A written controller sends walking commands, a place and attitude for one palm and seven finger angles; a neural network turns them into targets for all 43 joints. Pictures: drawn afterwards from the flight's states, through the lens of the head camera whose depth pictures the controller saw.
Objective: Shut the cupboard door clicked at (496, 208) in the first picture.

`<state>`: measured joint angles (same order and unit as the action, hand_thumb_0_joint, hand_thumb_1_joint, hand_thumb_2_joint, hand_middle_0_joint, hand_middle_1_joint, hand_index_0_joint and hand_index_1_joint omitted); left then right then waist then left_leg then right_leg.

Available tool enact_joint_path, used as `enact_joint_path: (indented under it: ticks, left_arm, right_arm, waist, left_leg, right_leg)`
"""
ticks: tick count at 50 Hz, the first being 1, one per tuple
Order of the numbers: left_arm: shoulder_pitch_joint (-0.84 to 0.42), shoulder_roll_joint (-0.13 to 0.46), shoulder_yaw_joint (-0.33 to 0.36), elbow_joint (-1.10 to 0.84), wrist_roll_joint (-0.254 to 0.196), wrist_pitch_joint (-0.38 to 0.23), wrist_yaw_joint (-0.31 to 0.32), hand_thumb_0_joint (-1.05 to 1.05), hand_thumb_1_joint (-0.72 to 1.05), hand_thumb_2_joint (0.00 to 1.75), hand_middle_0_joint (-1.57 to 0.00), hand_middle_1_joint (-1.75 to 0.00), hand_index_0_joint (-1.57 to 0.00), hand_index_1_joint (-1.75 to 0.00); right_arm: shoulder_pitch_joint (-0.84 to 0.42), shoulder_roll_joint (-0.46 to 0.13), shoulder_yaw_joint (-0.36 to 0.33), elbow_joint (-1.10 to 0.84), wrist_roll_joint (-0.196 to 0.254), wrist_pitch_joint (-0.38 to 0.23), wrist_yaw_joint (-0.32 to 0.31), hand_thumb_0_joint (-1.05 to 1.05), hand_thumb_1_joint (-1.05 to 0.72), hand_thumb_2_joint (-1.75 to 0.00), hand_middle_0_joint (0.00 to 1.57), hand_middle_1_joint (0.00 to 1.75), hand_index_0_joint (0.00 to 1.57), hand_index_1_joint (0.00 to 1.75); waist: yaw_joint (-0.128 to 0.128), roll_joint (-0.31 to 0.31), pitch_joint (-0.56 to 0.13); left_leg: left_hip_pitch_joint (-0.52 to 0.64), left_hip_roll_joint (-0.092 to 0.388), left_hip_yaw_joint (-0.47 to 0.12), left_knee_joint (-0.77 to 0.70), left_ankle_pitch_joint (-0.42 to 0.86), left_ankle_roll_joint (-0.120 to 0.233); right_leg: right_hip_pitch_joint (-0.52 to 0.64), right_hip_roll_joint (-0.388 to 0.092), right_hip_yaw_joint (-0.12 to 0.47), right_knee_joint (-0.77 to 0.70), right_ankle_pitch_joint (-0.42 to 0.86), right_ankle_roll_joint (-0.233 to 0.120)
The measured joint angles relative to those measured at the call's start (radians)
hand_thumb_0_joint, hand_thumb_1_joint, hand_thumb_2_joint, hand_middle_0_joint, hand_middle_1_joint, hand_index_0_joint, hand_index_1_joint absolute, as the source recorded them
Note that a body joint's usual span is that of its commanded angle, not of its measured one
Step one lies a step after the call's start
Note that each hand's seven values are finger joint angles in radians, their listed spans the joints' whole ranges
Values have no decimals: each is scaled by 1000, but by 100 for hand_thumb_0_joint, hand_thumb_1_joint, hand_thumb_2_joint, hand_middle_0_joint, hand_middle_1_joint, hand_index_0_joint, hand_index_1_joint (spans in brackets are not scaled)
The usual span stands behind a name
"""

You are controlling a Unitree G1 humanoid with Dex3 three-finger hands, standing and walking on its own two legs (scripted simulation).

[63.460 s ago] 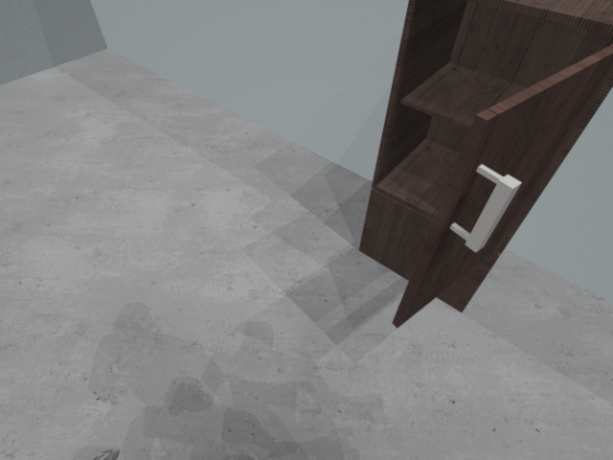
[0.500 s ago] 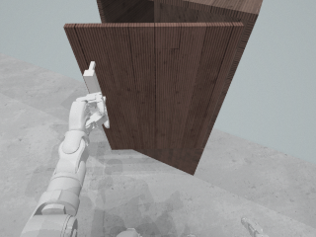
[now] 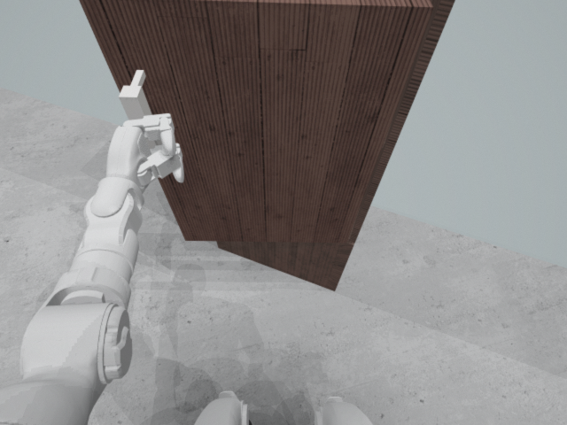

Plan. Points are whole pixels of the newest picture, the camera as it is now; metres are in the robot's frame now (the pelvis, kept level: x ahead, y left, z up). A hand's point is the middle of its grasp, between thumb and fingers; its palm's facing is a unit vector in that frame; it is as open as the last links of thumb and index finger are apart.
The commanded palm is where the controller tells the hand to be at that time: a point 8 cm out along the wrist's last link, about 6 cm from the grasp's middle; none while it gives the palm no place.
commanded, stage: push the door shut along its arc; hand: left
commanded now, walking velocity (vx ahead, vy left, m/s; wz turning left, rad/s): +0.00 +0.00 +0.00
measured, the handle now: (150, 124) +0.54 +0.19 +0.09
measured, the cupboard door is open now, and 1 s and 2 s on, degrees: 21 10 0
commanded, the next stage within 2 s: pull the fist back off the door in 1.28 s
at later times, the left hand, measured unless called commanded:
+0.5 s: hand (197, 128) +0.52 +0.12 +0.10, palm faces -0.23 -0.97 +0.00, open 3.1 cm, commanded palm +0.53 +0.15 +0.10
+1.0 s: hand (224, 106) +0.57 +0.08 +0.10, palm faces -0.33 -0.94 -0.02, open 3.2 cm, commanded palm +0.58 +0.11 +0.10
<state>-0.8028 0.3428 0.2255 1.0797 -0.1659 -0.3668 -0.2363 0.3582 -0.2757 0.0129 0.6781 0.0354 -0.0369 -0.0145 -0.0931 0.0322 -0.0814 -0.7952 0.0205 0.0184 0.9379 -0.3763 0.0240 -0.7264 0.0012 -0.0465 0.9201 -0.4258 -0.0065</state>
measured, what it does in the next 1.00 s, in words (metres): stands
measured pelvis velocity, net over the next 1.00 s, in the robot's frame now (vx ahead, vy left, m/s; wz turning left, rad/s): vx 0.01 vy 0.00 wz -0.03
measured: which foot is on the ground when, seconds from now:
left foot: down 0.00-1.00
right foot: down 0.00-1.00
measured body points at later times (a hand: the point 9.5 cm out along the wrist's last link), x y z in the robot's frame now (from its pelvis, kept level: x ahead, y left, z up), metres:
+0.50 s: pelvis -0.01 +0.01 -0.02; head +0.11 +0.02 +0.41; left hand +0.53 +0.17 +0.10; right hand +0.00 -0.27 -0.13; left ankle +0.05 +0.10 -0.68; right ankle +0.01 -0.12 -0.68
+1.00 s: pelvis +0.01 +0.00 -0.03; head +0.16 +0.01 +0.40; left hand +0.58 +0.14 +0.11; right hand -0.05 -0.26 -0.13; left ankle +0.05 +0.10 -0.68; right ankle +0.01 -0.12 -0.68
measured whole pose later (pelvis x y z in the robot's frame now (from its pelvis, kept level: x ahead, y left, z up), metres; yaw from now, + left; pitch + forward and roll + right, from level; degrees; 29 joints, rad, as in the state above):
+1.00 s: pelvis +0.01 +0.00 -0.03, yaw -2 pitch +24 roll -3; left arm -1.26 0.53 0.25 1.33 -0.06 -0.23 -0.37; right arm 0.44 -0.28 0.02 0.69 -0.01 -0.04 0.00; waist -0.24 0.06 -0.09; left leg -1.07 0.05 0.00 1.08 -0.43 0.03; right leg -0.98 0.03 -0.06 1.02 -0.46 -0.01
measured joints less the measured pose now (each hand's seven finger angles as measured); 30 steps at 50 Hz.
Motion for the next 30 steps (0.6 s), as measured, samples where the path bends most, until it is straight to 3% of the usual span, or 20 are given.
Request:
enact_joint_path:
  ticks: [16, 22, 30]
  left_arm:
    - [-187, 95, 8, 141, 14, 27, -65, 2, 90, 90, -130, -150, -130, -150]
    - [-276, 123, -12, 185, 39, 54, -84, 2, 90, 90, -130, -150, -129, -150]
    - [-371, 144, 34, 225, 76, 86, -91, 2, 90, 90, -130, -150, -129, -150]
  right_arm:
    - [16, -15, 4, 9, -7, -19, 2, 1, -91, -90, 20, 30, 20, 30]
    - [16, -14, 11, 9, -13, -31, 6, 0, -91, -90, 20, 30, 20, 30]
    - [30, -11, 20, -5, -26, -32, 15, 0, -91, -90, 20, 30, 20, 30]
  waist:
    - [-56, 3, -9]
    - [-79, 8, -11]
    - [-120, 20, -15]
  left_leg:
    - [-129, 7, -18, 71, -10, 3]
    - [-185, 8, -24, 101, -17, 6]
    - [-244, 16, -14, 134, -33, 11]
  right_leg:
    - [-113, 7, -17, 49, -3, 1]
    - [-164, 8, -22, 71, -8, 3]
    - [-226, 15, -11, 99, -16, 8]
